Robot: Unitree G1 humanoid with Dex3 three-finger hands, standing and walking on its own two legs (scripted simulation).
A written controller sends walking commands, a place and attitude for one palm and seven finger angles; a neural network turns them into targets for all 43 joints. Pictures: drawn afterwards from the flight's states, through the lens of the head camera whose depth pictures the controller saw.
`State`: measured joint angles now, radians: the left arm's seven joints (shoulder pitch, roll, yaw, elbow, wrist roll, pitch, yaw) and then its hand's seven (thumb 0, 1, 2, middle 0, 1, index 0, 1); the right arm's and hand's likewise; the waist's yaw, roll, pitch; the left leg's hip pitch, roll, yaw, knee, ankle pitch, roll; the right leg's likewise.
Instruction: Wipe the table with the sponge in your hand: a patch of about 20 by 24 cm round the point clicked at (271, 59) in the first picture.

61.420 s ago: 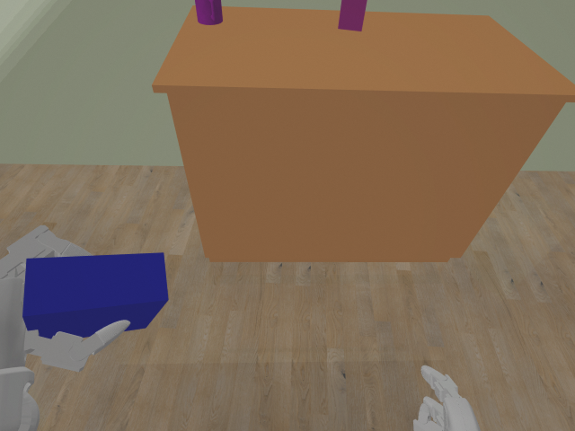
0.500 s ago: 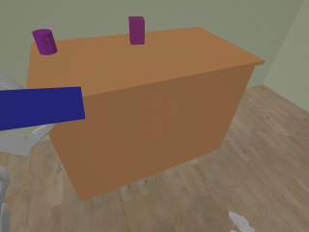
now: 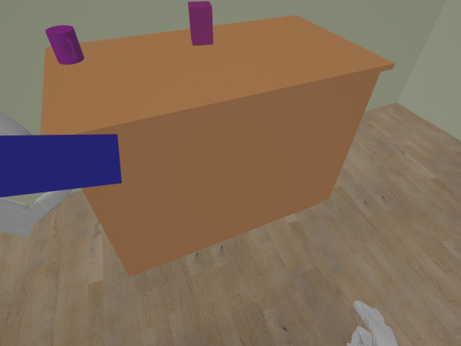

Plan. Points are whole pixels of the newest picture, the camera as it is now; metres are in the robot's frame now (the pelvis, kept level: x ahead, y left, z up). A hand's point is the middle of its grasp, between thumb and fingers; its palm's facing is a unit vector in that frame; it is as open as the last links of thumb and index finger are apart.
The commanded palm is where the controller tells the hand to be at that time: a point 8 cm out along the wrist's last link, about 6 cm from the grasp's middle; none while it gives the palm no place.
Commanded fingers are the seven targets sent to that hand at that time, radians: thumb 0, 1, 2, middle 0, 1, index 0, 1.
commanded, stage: stop stepping back and stand still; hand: left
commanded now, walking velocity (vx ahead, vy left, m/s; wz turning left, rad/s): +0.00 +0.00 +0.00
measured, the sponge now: (66, 161) +0.24 +0.20 +0.27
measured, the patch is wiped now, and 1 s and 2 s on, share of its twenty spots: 1.00 1.00 1.00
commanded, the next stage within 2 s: stand and wait in 0.04 s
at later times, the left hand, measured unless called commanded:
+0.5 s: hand (32, 148) +0.25 +0.24 +0.28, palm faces +0.50 -0.78 -0.39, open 9.5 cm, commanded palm +0.19 +0.28 +0.30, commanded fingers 0.00 0.10 1.30 -1.20 -1.60 -1.20 -1.60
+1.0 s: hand (14, 147) +0.25 +0.26 +0.28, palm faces +0.50 -0.79 -0.37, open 9.5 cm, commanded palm +0.19 +0.30 +0.30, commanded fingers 0.00 0.10 1.30 -1.20 -1.60 -1.20 -1.60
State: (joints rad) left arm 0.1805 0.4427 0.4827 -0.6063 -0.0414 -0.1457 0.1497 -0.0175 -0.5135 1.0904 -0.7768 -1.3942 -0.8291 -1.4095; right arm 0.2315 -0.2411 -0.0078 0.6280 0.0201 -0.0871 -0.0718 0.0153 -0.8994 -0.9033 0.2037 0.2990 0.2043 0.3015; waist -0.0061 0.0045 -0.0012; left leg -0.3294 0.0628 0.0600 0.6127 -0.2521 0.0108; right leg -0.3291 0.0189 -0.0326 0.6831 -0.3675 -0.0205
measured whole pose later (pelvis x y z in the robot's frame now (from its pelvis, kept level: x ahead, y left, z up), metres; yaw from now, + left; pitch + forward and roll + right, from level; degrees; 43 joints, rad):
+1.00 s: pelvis +0.03 +0.02 +0.02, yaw +0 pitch +0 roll -2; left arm 0.28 0.44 0.49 -0.64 -0.05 -0.18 0.15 -0.02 -0.51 1.09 -0.78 -1.40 -0.83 -1.41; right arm 0.18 -0.21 0.02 0.61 0.01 -0.10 -0.03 0.01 -0.90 -0.90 0.20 0.30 0.20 0.30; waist 0.00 0.03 0.02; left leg -0.26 0.04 0.04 0.48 -0.22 0.01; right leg -0.21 0.03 -0.02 0.39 -0.18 -0.01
